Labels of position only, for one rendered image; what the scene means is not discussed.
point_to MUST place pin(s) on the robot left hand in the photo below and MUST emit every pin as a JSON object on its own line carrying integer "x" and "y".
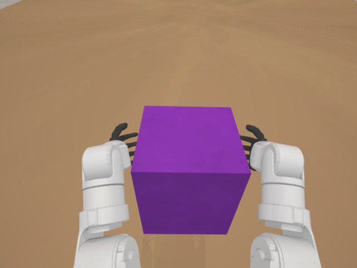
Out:
{"x": 116, "y": 133}

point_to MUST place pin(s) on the left robot upper arm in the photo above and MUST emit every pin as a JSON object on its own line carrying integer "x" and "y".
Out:
{"x": 115, "y": 251}

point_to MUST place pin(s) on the robot right hand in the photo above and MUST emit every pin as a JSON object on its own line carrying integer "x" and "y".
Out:
{"x": 259, "y": 136}

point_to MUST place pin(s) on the right robot forearm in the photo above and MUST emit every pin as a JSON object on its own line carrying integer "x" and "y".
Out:
{"x": 283, "y": 196}

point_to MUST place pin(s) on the left robot forearm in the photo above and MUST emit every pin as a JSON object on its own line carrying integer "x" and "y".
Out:
{"x": 104, "y": 205}

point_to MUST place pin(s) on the right robot upper arm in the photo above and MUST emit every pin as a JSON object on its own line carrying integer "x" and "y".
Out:
{"x": 271, "y": 250}

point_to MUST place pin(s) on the carton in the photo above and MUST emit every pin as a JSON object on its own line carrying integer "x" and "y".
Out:
{"x": 189, "y": 170}

